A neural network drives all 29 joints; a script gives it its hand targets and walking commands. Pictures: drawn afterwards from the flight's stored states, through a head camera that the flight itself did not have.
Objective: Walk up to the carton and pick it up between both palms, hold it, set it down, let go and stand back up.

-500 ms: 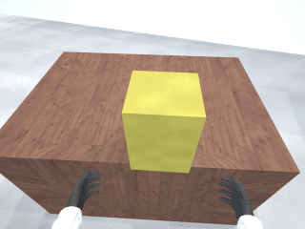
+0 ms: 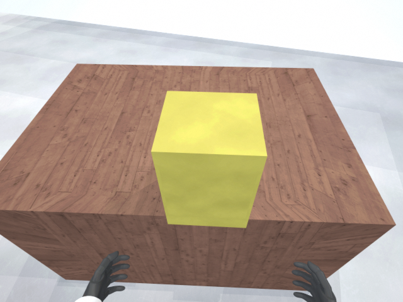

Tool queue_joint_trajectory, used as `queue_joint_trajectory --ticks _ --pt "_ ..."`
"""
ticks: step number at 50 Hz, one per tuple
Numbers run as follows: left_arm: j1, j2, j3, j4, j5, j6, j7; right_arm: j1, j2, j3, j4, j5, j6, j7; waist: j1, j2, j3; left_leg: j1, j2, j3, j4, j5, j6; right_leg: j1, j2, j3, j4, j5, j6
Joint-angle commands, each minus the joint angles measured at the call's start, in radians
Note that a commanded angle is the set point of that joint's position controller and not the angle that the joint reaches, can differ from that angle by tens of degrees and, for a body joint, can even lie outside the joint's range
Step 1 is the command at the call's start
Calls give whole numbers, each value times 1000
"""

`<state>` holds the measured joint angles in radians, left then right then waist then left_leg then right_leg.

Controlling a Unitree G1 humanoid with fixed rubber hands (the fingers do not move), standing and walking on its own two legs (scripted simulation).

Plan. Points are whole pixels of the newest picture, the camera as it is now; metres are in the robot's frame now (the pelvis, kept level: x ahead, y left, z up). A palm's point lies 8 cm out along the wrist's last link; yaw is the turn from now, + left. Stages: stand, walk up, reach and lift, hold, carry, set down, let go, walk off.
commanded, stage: set down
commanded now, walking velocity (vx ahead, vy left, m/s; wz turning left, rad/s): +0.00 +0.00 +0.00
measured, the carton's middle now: (209, 163) +0.42 +0.05 +0.02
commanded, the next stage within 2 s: let go in 0.08 s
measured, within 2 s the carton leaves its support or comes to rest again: neither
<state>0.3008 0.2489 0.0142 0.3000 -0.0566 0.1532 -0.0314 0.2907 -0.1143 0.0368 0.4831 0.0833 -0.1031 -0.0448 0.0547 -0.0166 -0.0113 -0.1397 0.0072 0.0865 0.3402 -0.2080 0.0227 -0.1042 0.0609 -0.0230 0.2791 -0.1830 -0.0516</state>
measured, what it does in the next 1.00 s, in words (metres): stands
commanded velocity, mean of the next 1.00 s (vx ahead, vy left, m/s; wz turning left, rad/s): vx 0.00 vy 0.00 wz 0.00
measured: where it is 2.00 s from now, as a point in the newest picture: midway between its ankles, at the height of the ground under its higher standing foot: outside the picture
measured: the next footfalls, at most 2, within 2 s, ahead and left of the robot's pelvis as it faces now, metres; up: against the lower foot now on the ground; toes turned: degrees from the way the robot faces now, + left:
none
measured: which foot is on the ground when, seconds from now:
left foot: down 0.00-1.00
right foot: down 0.00-1.00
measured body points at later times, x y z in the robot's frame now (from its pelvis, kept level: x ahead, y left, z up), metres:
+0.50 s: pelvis -0.01 +0.00 +0.00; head -0.01 +0.00 +0.45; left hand +0.15 +0.24 -0.09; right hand +0.15 -0.21 -0.10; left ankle -0.02 +0.10 -0.75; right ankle -0.02 -0.08 -0.75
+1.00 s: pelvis -0.01 +0.01 -0.01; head +0.00 +0.00 +0.44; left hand +0.07 +0.26 -0.12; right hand +0.07 -0.23 -0.15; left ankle -0.02 +0.10 -0.75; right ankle -0.02 -0.08 -0.75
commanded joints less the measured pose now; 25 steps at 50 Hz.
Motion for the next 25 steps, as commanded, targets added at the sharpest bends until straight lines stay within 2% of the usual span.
queue_joint_trajectory --ticks 1,5,7,9,12,16,19,22,25 --pt "-26 102 41 -116 23 -11 3 -24 -74 -44 -81 -25 -44 6 -3 44 -66 48 29 -53 -6 309 -40 -30 -64 87 -18 196 35" --pt "-17 97 40 -68 43 15 -2 -40 -70 -41 -1 -24 -41 12 -5 35 -59 26 24 -46 -3 283 -35 -22 -72 94 -2 197 43" --pt "-38 101 44 -57 40 31 0 -57 -65 -42 10 -27 -35 15 -9 34 -47 28 25 -45 -9 241 -33 -41 -72 90 -5 155 45" --pt "-54 97 26 -64 35 26 6 -78 -80 -56 7 -42 -44 22 -19 9 -59 16 31 -50 -2 235 -26 -43 -68 89 8 158 47" --pt "-77 106 25 -49 37 35 5 -99 -82 -76 44 -49 -38 33 -26 27 -41 -8 25 -42 -3 187 -23 -59 -73 94 16 126 51" --pt "-85 105 26 -38 51 57 13 -126 -88 -87 91 -53 -38 45 -20 42 -40 -23 25 -40 6 192 -21 -65 -78 99 32 132 43" --pt "-90 94 14 1 57 80 10 -139 -90 -80 127 -58 -37 53 -26 38 -41 -25 30 -45 12 198 -22 -53 -80 100 34 144 38" --pt "-105 107 22 3 56 74 18 -166 -105 -86 134 -65 -56 63 -21 9 -57 -28 28 -44 10 178 -14 -51 -75 98 48 132 46" --pt "-111 95 7 -4 54 68 27 -172 -115 -106 146 -71 -71 71 -21 26 -64 -28 31 -52 12 182 -25 -62 -64 92 54 118 34"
